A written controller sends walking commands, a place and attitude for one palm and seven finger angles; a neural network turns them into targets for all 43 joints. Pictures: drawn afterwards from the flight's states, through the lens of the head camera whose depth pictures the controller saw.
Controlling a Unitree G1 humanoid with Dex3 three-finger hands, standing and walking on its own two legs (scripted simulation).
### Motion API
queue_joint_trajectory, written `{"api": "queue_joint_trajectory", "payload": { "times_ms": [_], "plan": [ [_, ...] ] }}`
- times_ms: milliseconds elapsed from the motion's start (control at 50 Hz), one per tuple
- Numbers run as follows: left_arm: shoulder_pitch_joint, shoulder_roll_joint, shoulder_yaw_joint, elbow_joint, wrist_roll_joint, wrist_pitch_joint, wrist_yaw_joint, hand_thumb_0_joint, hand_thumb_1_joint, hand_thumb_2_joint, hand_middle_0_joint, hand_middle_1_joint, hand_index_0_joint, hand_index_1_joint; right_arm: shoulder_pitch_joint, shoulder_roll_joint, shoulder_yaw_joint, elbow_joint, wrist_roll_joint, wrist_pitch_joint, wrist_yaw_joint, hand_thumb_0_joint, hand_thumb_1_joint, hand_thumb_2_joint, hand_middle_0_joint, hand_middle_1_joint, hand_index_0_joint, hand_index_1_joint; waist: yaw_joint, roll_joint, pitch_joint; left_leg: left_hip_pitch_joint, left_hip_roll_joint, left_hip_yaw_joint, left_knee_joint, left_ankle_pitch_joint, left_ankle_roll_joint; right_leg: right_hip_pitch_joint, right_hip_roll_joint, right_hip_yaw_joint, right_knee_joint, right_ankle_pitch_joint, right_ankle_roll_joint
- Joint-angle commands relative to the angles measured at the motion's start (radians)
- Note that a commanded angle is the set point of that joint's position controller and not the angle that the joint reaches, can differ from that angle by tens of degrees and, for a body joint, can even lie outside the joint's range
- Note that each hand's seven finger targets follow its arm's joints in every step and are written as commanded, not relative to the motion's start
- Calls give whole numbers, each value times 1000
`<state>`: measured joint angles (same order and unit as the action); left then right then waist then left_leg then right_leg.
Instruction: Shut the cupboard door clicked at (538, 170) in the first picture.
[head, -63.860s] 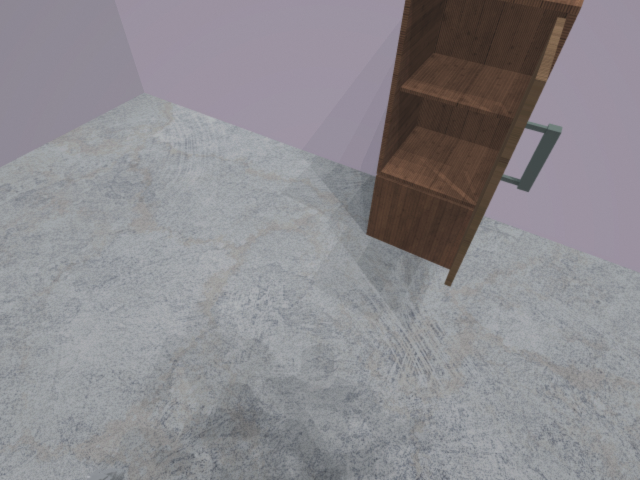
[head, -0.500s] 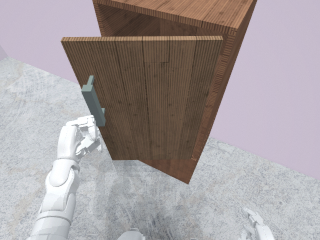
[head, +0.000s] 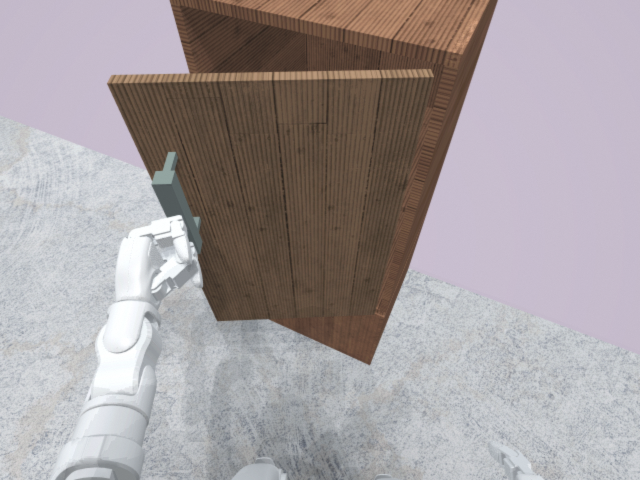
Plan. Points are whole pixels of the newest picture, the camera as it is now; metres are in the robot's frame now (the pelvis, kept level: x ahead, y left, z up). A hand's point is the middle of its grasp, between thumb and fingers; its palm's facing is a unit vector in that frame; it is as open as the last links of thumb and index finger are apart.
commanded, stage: bring the fist close to the handle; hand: left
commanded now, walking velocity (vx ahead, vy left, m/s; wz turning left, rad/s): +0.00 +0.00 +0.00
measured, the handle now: (182, 205) +0.46 +0.21 +0.07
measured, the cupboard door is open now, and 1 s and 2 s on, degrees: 28 17 3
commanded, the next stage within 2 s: push the door shut along its arc in 0.10 s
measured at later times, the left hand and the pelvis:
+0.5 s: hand (197, 241) +0.39 +0.17 +0.08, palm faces +0.01 -1.00 -0.03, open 3.1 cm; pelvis +0.00 +0.00 +0.00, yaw +0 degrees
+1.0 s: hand (213, 209) +0.45 +0.16 +0.08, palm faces -0.13 -0.99 -0.03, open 3.1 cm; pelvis -0.02 +0.01 -0.02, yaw +0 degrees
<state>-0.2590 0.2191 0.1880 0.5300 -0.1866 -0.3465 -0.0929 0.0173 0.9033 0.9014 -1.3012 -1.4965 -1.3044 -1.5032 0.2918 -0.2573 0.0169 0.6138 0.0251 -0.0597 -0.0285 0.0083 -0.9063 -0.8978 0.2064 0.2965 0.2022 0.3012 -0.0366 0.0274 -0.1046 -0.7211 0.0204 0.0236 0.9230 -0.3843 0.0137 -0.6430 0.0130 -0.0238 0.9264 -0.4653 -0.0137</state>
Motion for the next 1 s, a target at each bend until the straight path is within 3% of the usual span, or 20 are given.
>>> {"api": "queue_joint_trajectory", "payload": {
  "times_ms": [0,60,160,220,260,320,380,420,480,520,560,600,680,740,760,840,900,920,960,980],
  "plan": [
    [-330,153,27,-227,-11,-85,-10,0,900,900,-1300,-1500,-1300,-1500,-33,-123,-53,-134,-1,-52,-8,0,-900,-900,200,300,200,300,-4,14,-285,226,-18,-29,-109,156,14,59,11,11,-144,270,-4],
    [-344,148,17,-188,-10,-77,-14,0,900,900,-1300,-1500,-1300,-1500,-30,-129,-54,-127,3,-53,-10,0,-900,-900,200,300,200,300,-12,-6,-253,217,-13,-40,-116,114,13,25,14,5,-152,215,-4],
    [-329,123,1,-201,-9,-68,-3,0,900,900,-1300,-1500,-1300,-1500,-29,-128,-55,-136,3,-56,-7,0,-900,-900,200,300,200,300,-6,-3,-287,250,-14,-43,-116,146,12,34,14,-2,-147,245,-6],
    [-362,176,32,-172,3,-66,2,0,900,900,-1300,-1500,-1300,-1500,-22,-136,-52,-130,0,-51,-10,0,-900,-900,200,300,200,300,-12,-36,-259,218,-15,-44,-114,132,17,36,15,4,-148,238,-4],
    [-427,202,47,-157,9,-74,-5,0,900,900,-1300,-1500,-1300,-1500,-24,-133,-51,-121,0,-48,-11,0,-900,-900,200,300,200,300,-15,-15,-266,217,-15,-45,-111,124,15,30,12,10,-144,232,-4],
    [-526,214,41,-126,8,-84,-26,0,900,900,-1300,-1500,-1300,-1500,-16,-137,-49,-112,0,-46,-18,0,-900,-900,200,300,200,300,-33,-2,-275,222,-15,-48,-99,120,16,12,13,11,-140,227,-5],
    [-532,193,26,-79,-3,-87,-57,0,900,900,-1300,-1500,-1300,-1500,-12,-134,-51,-110,3,-48,-17,0,-900,-900,200,300,200,300,-31,13,-315,247,-15,-48,-94,146,12,15,13,10,-133,254,-8],
    [-530,206,35,-33,-9,-80,-79,0,900,900,-1300,-1500,-1300,-1500,4,-141,-51,-106,3,-48,-15,0,-900,-900,200,300,200,300,-28,18,-312,241,-17,-51,-88,153,12,8,17,8,-130,260,-10],
    [-583,229,47,48,-14,-62,-109,0,900,900,-1300,-1500,-1300,-1500,21,-145,-50,-99,6,-37,-14,0,-900,-900,200,300,200,300,-38,-29,-283,192,-18,-48,-86,145,15,16,13,15,-135,269,-5],
    [-623,250,56,53,-12,-70,-125,0,900,900,-1300,-1500,-1300,-1500,32,-151,-54,-99,7,-34,-15,0,-900,-900,200,300,200,300,-40,-5,-313,210,-17,-52,-73,162,16,2,14,15,-124,277,-8],
    [-676,222,27,91,-14,-70,-140,0,900,900,-1300,-1500,-1300,-1500,37,-149,-53,-91,9,-31,-13,0,-900,-900,200,300,200,300,-57,-5,-293,207,-16,-56,-72,143,15,-31,14,11,-125,257,-7],
    [-722,255,47,119,-14,-79,-151,0,900,900,-1300,-1500,-1300,-1500,47,-155,-56,-83,8,-29,-12,0,-900,-900,200,300,200,300,-62,-4,-303,202,-15,-61,-66,118,15,-47,15,14,-124,223,-8],
    [-825,249,24,179,-8,-90,-178,0,900,900,-1300,-1500,-1300,-1500,68,-161,-59,-66,8,-26,-13,0,-900,-900,200,300,200,300,-82,11,-329,214,-12,-74,-52,119,15,-93,17,7,-107,208,-11],
    [-864,281,45,212,-8,-95,-194,0,900,900,-1300,-1500,-1300,-1500,82,-169,-62,-60,7,-24,-13,0,-900,-900,200,300,200,300,-81,31,-372,224,-11,-80,-39,136,15,-104,18,6,-93,210,-16],
    [-891,259,24,232,-9,-94,-200,0,900,900,-1300,-1500,-1300,-1500,85,-166,-60,-56,9,-22,-13,0,-900,-900,200,300,200,300,-94,26,-354,219,-10,-81,-39,128,17,-122,19,5,-97,201,-14],
    [-968,316,61,283,1,-99,-202,0,900,900,-1300,-1500,-1300,-1500,106,-178,-62,-42,4,-21,-15,0,-900,-900,200,300,200,300,-105,26,-368,206,-5,-92,-28,114,18,-152,21,4,-85,173,-15],
    [-1022,314,50,323,7,-95,-210,0,900,900,-1300,-1500,-1300,-1500,119,-180,-60,-36,2,-21,-12,0,-900,-900,200,300,200,300,-118,32,-361,186,-6,-94,-22,89,19,-175,23,6,-85,146,-13],
    [-1033,354,81,328,12,-99,-210,0,900,900,-1300,-1500,-1300,-1500,131,-187,-62,-35,0,-21,-14,0,-900,-900,200,300,200,300,-116,36,-385,192,-4,-97,-13,104,21,-177,26,5,-74,153,-17],
    [-1053,358,79,346,17,-97,-221,0,900,900,-1300,-1500,-1300,-1500,135,-185,-60,-33,0,-19,-10,0,-900,-900,200,300,200,300,-116,59,-406,196,-3,-99,-7,119,17,-181,25,6,-68,162,-16],
    [-1073,350,65,357,18,-94,-226,0,900,900,-1300,-1500,-1300,-1500,139,-186,-59,-32,1,-18,-9,0,-900,-900,200,300,200,300,-133,47,-397,190,-1,-98,-3,108,20,-194,27,7,-71,154,-13]
  ]
}}
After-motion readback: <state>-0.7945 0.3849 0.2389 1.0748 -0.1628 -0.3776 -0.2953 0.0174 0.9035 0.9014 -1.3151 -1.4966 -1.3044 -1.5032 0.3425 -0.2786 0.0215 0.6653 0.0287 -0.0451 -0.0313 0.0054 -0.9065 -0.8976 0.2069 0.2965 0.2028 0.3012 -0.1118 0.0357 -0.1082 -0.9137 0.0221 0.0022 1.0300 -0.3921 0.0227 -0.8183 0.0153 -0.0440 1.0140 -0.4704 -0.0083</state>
